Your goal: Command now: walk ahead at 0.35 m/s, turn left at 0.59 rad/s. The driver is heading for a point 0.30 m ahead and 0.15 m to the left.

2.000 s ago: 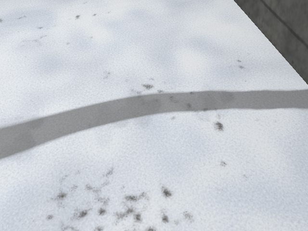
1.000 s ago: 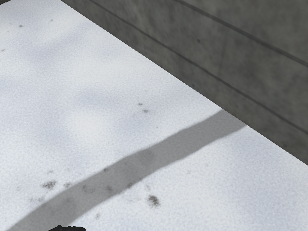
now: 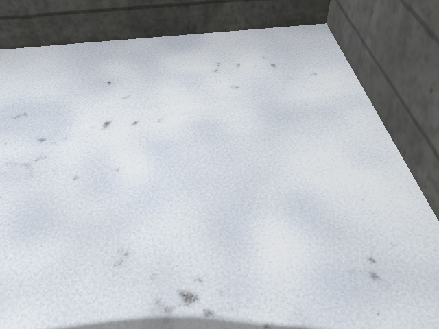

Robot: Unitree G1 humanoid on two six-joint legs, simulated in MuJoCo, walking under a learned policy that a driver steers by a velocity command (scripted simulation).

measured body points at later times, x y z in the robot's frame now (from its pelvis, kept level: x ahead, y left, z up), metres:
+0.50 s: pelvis +0.16 +0.08 -0.02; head +0.21 +0.09 +0.43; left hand +0.06 +0.32 -0.16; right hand +0.44 -0.09 -0.11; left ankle +0.22 +0.17 -0.74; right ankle +0.02 -0.10 -0.66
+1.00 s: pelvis +0.26 +0.10 +0.00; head +0.27 +0.09 +0.45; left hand +0.25 +0.35 -0.14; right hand +0.39 -0.11 -0.15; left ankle +0.22 +0.17 -0.74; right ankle +0.32 +0.01 -0.74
